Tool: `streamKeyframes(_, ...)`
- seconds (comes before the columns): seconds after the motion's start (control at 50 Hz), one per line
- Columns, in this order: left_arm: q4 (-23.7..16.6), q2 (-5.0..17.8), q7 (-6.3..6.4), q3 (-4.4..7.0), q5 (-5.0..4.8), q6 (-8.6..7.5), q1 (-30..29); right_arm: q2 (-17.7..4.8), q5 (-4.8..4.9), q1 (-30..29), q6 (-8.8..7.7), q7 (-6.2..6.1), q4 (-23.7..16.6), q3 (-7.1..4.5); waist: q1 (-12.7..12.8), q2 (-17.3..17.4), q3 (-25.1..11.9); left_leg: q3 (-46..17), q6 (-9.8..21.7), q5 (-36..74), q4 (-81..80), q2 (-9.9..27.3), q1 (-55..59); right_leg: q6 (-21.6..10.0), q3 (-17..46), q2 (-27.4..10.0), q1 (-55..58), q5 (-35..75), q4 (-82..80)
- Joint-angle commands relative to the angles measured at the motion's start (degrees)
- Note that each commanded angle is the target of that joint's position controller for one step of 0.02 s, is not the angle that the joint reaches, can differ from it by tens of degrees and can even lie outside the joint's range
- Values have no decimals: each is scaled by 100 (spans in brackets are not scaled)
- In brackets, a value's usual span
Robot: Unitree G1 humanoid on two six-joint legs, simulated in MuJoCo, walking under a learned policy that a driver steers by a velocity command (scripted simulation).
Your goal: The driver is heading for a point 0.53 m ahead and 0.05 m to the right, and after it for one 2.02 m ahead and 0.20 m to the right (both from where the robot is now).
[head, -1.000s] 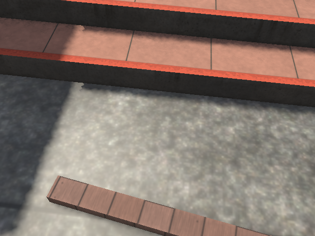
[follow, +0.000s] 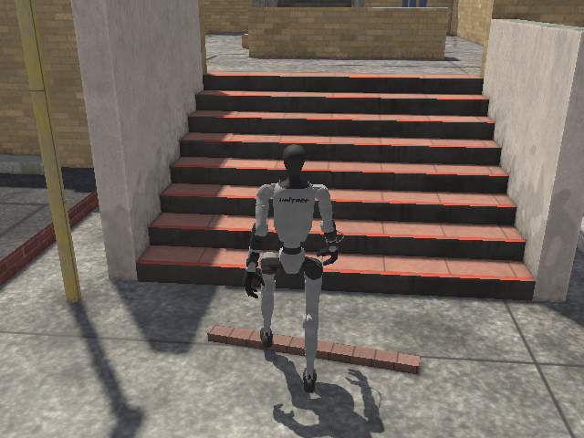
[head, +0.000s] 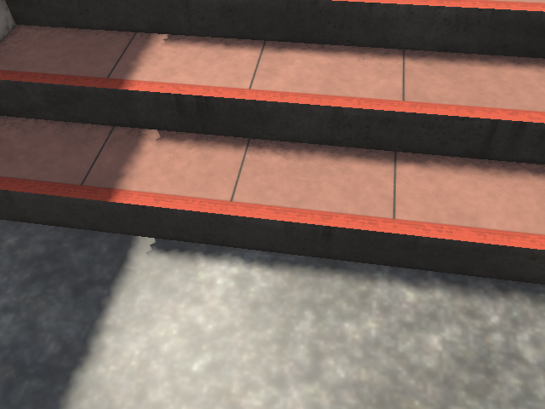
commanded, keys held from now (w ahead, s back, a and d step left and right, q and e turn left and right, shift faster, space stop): w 0.12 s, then no key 0.42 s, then w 0.08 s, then no key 0.38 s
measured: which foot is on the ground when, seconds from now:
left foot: up 0.00-0.04, down 0.06-0.56, up 0.58-0.84, down 0.86-1.00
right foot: down 0.00-0.14, up 0.16-0.54, down 0.56-1.00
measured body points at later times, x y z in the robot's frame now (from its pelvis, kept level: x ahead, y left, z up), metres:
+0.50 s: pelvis +0.20 +0.02 +0.05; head +0.22 +0.01 +0.50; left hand +0.36 +0.27 -0.07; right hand +0.25 -0.24 -0.10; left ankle +0.23 +0.14 -0.69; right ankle +0.31 -0.10 -0.68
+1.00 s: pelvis +0.28 +0.00 +0.01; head +0.28 +0.01 +0.46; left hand +0.34 +0.23 -0.15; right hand +0.32 -0.24 -0.14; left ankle +0.29 +0.16 -0.69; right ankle +0.30 -0.09 -0.74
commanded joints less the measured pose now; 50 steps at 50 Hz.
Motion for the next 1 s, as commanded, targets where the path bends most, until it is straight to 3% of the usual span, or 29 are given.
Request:
streamKeyframes(0.02, -156, 1157, 42, 233, -65, -57, 220, -128, 17, -1134, -85, 65, -699, 57, -88, -752, 1008, 257, 178, 118, -725, -192, 343, -847, 550, -1531, -958, 2522, -816)
streamKeyframes(0.04, -173, 1089, 25, 236, -53, -95, 249, -313, -1, -931, -98, 90, -644, -2, -174, -824, 764, 531, 310, 7, -480, -395, 679, -909, 397, -1540, -847, 2871, -699)
streamKeyframes(0.08, -206, 1017, 16, 217, -80, -108, -165, -598, 44, 85, -165, 112, -457, -164, -892, -1231, 160, 192, 708, -288, -246, -415, 1496, -655, 125, -1644, -374, 5682, 511)
streamKeyframes(0.1, -198, 781, 8, 171, -71, -55, 30, -668, 23, 598, -195, 119, -221, -235, -989, -1039, -393, 556, 826, -510, -273, -800, 2474, -509, -124, -1354, -551, 6673, 1444)
streamKeyframes(0.12, -180, 648, -53, 100, -65, -61, 179, -686, 13, 1296, -210, 126, 13, -329, -1230, -726, -753, 152, 1048, -525, -474, -587, 4135, -308, -92, -1179, -1798, 6723, 2711)
streamKeyframes(0.14, -268, 771, -103, 77, -137, -133, -8, -1042, -36, 2192, -144, 63, 211, -476, -1588, -243, -1309, -1178, 1307, -1369, -1437, 164, 5327, -35, -164, -622, -2783, 5382, 4345)
streamKeyframes(0.16, -447, 581, -147, 12, -202, -262, -272, -1196, -80, 2516, -117, 17, 346, -462, -1578, 813, -1958, -3393, 1801, -1733, -2764, 1331, 5900, 80, 236, 119, -3549, 856, 6482)
streamKeyframes(0.18, -565, 821, -158, 137, -241, -357, -518, -1009, -109, 1654, -146, 26, 232, -329, -1178, 803, -1611, -3839, 1700, -756, -3299, 1565, 5134, -105, 974, 38, -3803, -724, 7267)
streamKeyframes(0.2, -720, 1034, -123, 226, -337, -344, -841, -726, -109, 960, -200, 73, 67, -222, -892, 302, -897, -3011, 1483, -97, -3227, 1427, 4198, -239, 995, -229, -3818, -607, 7084)
streamKeyframes(0.22, -749, 849, -53, 225, -314, -268, -937, -489, -90, 648, -281, 150, 90, -162, -655, -92, -493, -2217, 1303, 612, -3244, 1213, 3526, -283, 886, -493, -3608, -455, 6736)
streamKeyframes(0.26, -684, 716, 90, 295, -249, -82, -768, -146, -98, 419, -356, 177, 248, -74, -373, 24, -204, -1239, 1050, 765, -3495, 812, 2779, -375, 792, -732, -3124, -312, 6010)
streamKeyframes(0.32, -844, 429, 147, 231, -246, 72, -986, -431, -159, 338, -317, 39, 397, -102, -64, 232, 125, -525, 1060, 1591, -3811, 552, 2182, -243, 441, -615, -2756, -381, 4319)
streamKeyframes(0.38, -758, 595, 13, 268, -26, 53, -1213, -762, -199, 469, -306, -81, 485, -201, -148, 238, -352, -208, 1170, 2051, -3669, 564, 2387, 11, 372, -507, -2165, 1193, 3392)
streamKeyframes(0.42, -870, 679, -53, 245, -87, 79, -1658, -836, -61, 522, -291, -165, 531, -225, -283, 303, -266, -240, 1055, 1239, -3614, 561, 2620, 71, 575, -585, -2390, 1759, 2632)
streamKeyframes(0.5, -875, 918, -199, 247, -106, 92, -2020, -758, -39, 569, -173, -367, 554, -195, -348, 119, -239, -404, 832, -71, -2718, 584, 2666, 97, 695, -565, -2133, 2543, 1404)
streamKeyframes(0.56, -387, 859, -220, 247, -10, 105, -1444, -250, -89, 817, -98, -392, 673, -30, -253, -466, -355, -7, 454, -1417, -834, -104, 1896, 34, 152, -387, -969, 3094, 872)
streamKeyframes(0.58, -308, 885, -217, 198, 96, 74, -1179, 9, -138, 928, -55, -340, 695, 30, -202, -1142, -448, 331, 214, -2742, 788, -531, 1118, -117, 738, -988, -521, 4313, 1184)
streamKeyframes(0.6, -497, 1136, -213, 137, 194, 59, -1221, 8, -168, 1512, -38, -277, 798, 15, -506, -1557, -577, -134, 179, -3234, 2052, -550, 422, -550, 1474, -1628, -371, 4915, 1455)
streamKeyframes(0.62, -580, 1341, -255, 191, 91, 119, -1226, -288, -158, 1874, -10, -245, 890, -56, -547, -1420, -733, -347, 224, -3217, 2926, -458, 73, -803, 1756, -1816, -491, 3302, 1386)
streamKeyframes(0.64, -404, 2103, -257, 437, -55, 224, -937, -603, 46, 1776, 25, -247, 604, -101, -525, -1867, -778, -59, 191, -3152, 3274, -317, -717, -1472, 3077, -2495, -512, -476, 547)
streamKeyframes(0.66, -493, 1744, -231, 373, -68, 225, -1208, -957, 155, 885, 98, -342, 345, -206, -352, -1253, -291, -212, 178, -2697, 3376, -78, -1083, -1365, 3608, -2426, -1155, -2399, -67)
streamKeyframes(0.68, -670, 1319, -167, 205, 37, 193, -1822, -1050, 132, 505, 216, -432, 286, -266, -470, -970, 133, -367, 114, -2316, 3267, -46, -851, -1116, 3326, -2182, -1840, -2225, -202)
streamKeyframes(0.72, -816, 961, -63, 50, 151, 50, -2439, -670, -130, 884, 290, -495, 550, -243, -711, -868, 26, -609, -96, -1533, 2524, 86, 342, -874, 2240, -1638, -2688, -614, -127)
streamKeyframes(0.78, -583, 865, 30, 16, 220, -81, -2057, -384, -219, 1151, 177, -460, 791, -180, -649, -765, -352, -407, -231, -1008, 1245, 61, 1559, -816, 1049, -1101, -2733, 1546, 264)
streamKeyframes(0.86, -430, 824, -2, -6, 31, -16, -1717, -295, -178, 1295, 197, -385, 811, -48, -736, -733, -614, -115, -211, -868, -991, -169, 2711, -829, 921, -1064, -2331, 2206, 979)
streamKeyframes(0.88, -423, 624, -35, -39, -24, 47, -1166, -682, -159, 1025, 215, -405, 813, -122, -360, 6, -366, -431, -59, -572, -1310, -90, 2419, -444, 649, -620, -2232, 1617, 926)
streamKeyframes(0.9, -365, 716, -44, -15, -41, 123, -1055, -607, -121, 782, 200, -416, 873, -143, -275, 310, -126, -454, 45, -1011, -1229, -206, 1794, -218, 346, -465, -1829, 1482, 1159)
streamKeyframes(0.92, -358, 774, -55, -11, -22, 170, -1121, -315, -119, 775, 178, -426, 919, -91, -349, 132, -104, -356, 24, -994, -1111, -243, 1780, -161, 396, -556, -1779, 1645, 1175)
streamKeyframes(1.0, -274, 596, -66, -81, 86, 320, -1172, -171, -81, 870, 133, -439, 1026, -101, -512, -299, -80, -220, -51, -1010, -936, -295, 1976, -228, 453, -659, -1735, 2143, 1136)
Keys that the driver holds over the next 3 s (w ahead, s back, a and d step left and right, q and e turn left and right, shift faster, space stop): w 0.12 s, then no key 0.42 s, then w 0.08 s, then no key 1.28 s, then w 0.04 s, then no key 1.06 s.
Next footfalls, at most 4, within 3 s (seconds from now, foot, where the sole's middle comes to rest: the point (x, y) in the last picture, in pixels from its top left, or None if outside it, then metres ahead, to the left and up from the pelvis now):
0.06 left None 0.27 0.14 -0.72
0.56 right None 0.34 -0.10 -0.78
0.86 left None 0.33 0.16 -0.73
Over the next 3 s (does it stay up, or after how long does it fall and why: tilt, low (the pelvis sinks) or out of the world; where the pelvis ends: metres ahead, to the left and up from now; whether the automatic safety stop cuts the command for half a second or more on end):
stays up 0.31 0.00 0.01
